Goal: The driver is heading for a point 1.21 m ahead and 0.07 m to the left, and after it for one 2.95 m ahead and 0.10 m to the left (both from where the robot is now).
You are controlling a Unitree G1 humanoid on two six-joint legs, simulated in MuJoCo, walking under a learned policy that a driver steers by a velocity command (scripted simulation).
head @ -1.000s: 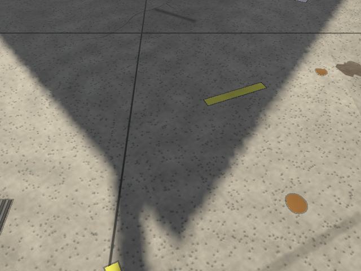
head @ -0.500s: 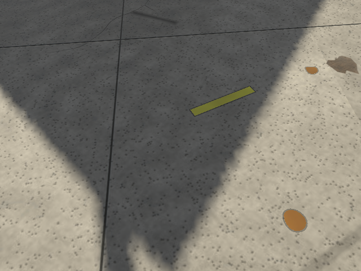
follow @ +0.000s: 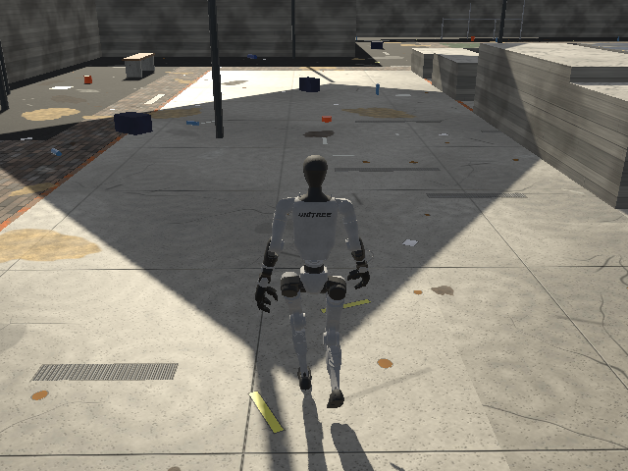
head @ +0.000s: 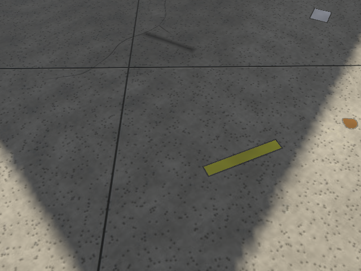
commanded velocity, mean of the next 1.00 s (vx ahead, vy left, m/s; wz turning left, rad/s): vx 1.00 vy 0.00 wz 0.00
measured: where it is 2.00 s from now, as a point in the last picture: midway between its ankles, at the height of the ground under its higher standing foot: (198, 24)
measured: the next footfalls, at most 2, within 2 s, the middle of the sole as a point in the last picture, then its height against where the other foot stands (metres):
right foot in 0.38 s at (224, 237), level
left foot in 0.84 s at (178, 141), level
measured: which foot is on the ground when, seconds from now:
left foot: down 0.00-0.40, up 0.42-0.82, down 0.84-1.00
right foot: up 0.00-0.36, down 0.38-0.86, up 0.88-1.00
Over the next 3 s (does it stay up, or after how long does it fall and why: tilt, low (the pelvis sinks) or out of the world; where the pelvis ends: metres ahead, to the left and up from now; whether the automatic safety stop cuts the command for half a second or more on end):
stays up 2.91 0.01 0.03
